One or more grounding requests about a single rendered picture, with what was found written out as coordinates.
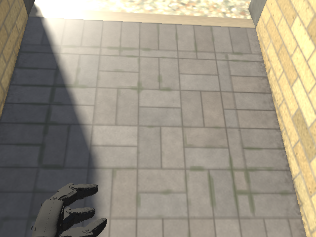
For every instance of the left robot hand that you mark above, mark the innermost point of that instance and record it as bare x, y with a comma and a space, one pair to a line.
54, 221

